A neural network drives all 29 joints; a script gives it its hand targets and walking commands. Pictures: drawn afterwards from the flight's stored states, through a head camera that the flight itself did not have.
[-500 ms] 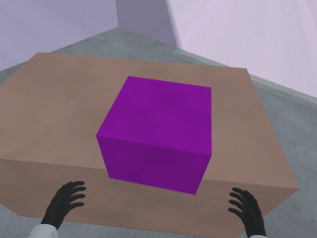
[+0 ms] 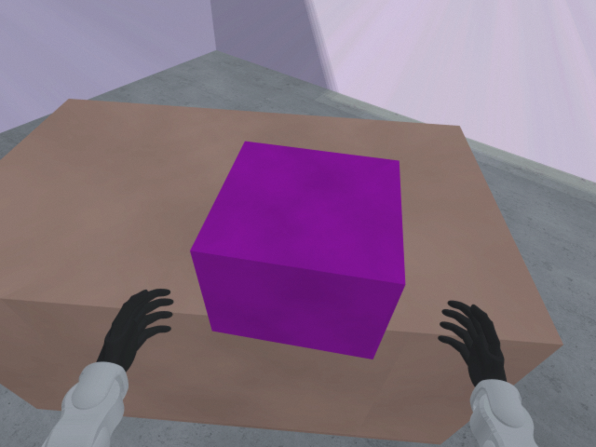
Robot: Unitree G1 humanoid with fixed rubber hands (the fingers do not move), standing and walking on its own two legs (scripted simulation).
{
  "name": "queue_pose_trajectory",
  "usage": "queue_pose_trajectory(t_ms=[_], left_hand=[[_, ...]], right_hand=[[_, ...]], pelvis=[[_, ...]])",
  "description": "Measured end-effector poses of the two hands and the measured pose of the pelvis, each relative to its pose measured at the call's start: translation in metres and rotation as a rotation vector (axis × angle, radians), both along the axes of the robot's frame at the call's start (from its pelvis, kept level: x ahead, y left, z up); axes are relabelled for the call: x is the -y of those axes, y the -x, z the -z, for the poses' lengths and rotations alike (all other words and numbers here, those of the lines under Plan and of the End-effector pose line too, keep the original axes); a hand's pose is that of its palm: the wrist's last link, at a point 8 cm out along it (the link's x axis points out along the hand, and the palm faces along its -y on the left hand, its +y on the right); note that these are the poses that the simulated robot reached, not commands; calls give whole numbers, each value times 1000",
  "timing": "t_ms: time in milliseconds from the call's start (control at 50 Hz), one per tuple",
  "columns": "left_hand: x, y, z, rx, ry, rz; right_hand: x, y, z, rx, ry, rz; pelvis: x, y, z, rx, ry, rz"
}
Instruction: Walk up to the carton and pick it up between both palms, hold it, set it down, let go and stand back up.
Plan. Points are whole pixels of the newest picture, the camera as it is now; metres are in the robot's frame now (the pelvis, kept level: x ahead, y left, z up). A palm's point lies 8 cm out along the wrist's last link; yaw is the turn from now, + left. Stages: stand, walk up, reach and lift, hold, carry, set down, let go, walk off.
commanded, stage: reach and lift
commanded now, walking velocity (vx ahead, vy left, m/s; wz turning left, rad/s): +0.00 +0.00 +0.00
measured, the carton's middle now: (306, 245) +0.47 -0.02 +0.00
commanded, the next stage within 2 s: none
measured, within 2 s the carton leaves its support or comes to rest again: neither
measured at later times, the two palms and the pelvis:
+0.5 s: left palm (136, 276) +0.36 +0.22 +0.06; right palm (484, 304) +0.32 -0.26 +0.05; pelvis +0.00 +0.00 +0.00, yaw +0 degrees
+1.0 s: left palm (145, 212) +0.43 +0.22 +0.12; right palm (487, 248) +0.39 -0.27 +0.10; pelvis +0.00 +0.00 +0.00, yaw +0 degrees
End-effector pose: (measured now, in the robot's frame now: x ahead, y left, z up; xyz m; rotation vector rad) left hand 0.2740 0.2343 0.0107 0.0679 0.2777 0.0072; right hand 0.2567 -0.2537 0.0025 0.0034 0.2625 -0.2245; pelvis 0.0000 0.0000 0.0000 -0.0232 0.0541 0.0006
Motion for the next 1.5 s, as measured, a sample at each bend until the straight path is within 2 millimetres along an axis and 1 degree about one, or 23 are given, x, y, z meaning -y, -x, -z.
queue_pose_trajectory(t_ms=[140, 360, 700, 1220, 1500], left_hand=[[3, -28, -19, 15, 1, 7], [7, -59, -38, 1, 4, 1], [14, -111, -77, -1, 0, -4], [21, -182, -131, -10, -5, -20], [27, -214, -160, -17, 8, -36]], right_hand=[[2, -22, -15, 3, -14, -2], [5, -49, -35, -6, -20, -7], [9, -91, -68, -7, -13, -10], [16, -155, -119, -11, -1, -4], [18, -185, -148, -25, 4, 6]], pelvis=[[-1, -1, -3, 3, 3, -2], [1, 0, -4, -4, 3, -6], [2, 5, -5, -57, 1, -6], [3, 2, -5, -196, -3, -1], [5, 0, -5, -261, -7, -5]])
